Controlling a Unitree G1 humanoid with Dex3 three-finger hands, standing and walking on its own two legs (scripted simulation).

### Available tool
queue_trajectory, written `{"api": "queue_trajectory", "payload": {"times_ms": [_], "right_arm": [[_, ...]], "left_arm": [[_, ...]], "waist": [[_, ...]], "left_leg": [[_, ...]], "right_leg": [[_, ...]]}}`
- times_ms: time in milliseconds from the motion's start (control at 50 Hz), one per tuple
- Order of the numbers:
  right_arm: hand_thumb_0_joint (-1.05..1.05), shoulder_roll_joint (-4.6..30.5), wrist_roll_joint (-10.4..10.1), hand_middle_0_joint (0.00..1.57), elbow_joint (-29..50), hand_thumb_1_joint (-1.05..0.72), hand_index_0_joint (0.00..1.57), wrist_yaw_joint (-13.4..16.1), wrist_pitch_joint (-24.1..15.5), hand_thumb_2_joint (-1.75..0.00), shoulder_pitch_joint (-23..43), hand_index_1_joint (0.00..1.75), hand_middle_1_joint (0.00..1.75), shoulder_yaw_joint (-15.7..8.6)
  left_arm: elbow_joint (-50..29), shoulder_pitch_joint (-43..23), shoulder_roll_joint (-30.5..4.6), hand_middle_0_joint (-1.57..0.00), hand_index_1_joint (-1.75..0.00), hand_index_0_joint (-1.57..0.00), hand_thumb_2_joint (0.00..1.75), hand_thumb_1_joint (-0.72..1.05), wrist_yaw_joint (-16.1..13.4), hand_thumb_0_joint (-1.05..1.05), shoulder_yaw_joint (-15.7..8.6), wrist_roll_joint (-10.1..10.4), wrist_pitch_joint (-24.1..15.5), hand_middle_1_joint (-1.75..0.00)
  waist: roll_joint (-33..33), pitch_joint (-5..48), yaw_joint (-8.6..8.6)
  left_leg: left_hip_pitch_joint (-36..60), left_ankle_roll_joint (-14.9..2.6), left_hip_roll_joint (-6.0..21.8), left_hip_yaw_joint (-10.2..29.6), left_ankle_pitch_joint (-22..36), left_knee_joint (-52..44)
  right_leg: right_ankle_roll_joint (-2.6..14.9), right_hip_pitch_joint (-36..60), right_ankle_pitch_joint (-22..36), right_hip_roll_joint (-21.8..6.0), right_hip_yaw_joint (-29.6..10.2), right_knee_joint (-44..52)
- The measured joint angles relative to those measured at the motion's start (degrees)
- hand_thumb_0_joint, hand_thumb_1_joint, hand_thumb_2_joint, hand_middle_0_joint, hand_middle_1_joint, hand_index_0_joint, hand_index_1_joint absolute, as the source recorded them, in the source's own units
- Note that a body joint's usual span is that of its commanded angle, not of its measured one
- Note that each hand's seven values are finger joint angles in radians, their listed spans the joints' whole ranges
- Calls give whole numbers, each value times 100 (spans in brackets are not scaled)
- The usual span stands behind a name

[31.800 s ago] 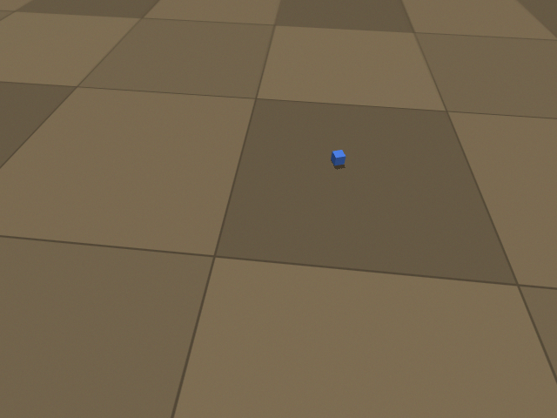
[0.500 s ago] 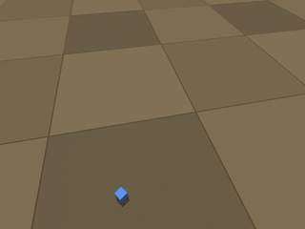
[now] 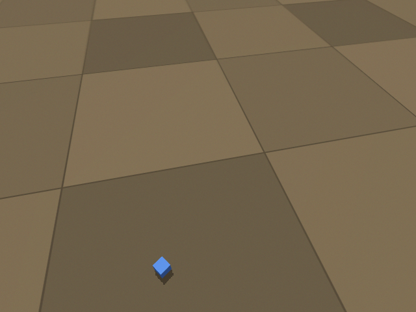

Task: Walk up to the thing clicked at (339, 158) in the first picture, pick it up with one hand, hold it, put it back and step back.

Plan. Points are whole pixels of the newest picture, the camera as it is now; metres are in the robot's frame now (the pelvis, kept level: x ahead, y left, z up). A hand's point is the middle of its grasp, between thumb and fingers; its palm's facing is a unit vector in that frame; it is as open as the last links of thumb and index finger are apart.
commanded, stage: stand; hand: left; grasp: from above
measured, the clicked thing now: (162, 267) +0.42 +0.23 -0.75
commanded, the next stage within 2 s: step back in 0.66 s
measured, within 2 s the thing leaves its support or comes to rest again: neither
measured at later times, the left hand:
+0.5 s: hand out of the picture +0.08 +0.24 -0.16, palm faces +0.00 -0.94 -0.34, open 7.4 cm
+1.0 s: hand out of the picture +0.09 +0.30 -0.18, palm faces -0.03 -0.93 -0.37, open 7.4 cm
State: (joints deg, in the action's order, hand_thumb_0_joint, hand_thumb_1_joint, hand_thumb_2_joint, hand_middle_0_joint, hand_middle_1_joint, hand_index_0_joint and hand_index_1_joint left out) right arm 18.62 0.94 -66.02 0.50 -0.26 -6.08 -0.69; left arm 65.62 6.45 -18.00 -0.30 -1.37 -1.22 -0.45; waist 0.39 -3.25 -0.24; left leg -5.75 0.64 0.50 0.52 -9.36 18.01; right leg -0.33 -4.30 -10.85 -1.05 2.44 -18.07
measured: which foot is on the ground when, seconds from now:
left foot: down 0.00-0.80, up 0.82-0.96, down 0.98-1.00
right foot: down 0.00-0.98, up 1.00-1.00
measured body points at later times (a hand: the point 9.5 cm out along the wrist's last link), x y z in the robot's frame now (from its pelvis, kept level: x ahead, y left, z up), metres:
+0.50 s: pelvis +0.00 -0.01 +0.00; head +0.00 -0.01 +0.45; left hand +0.08 +0.29 -0.13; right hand +0.07 -0.30 -0.14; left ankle +0.01 +0.13 -0.75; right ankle -0.01 -0.12 -0.75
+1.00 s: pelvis -0.05 +0.04 -0.03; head +0.02 +0.05 +0.42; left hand +0.09 +0.35 -0.16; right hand +0.02 -0.30 -0.14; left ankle -0.07 +0.14 -0.75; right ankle -0.01 -0.12 -0.75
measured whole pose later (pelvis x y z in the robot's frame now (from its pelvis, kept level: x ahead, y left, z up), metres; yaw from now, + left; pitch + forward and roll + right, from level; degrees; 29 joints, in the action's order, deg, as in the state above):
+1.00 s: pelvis -0.05 +0.04 -0.03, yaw +0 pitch +0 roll -1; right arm 23.3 0.5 -56.9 -0.3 1.9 -7.5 -3.3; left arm 54.2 1.9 -22.6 -0.5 -3.9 -1.1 2.9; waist -1.7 -9.3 1.2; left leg -14.9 -1.9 -1.9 1.6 -20.8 36.7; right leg -1.1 -20.7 -15.8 -3.4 0.6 -37.2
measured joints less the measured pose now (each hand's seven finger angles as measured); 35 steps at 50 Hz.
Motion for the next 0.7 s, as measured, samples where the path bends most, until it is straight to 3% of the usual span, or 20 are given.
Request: {"api": "queue_trajectory", "payload": {"times_ms": [660,700], "right_arm": [[0,41,-12,20,14,-91,20,-32,7,-90,-49,30,30,30],[0,74,-41,20,88,-91,20,-65,54,-90,-17,30,30,12]], "left_arm": [[-33,35,-104,-21,-30,-20,90,90,45,1,31,15,1,-30],[-110,30,-114,-21,-30,-20,90,90,57,1,-50,61,28,-30]], "waist": [[-15,40,13],[0,-12,33]], "left_leg": [[42,69,70,-18,40,-92],[-140,61,83,-3,-35,127]], "right_leg": [[72,-12,8,69,-20,11],[81,-161,-40,80,-7,-148]]}}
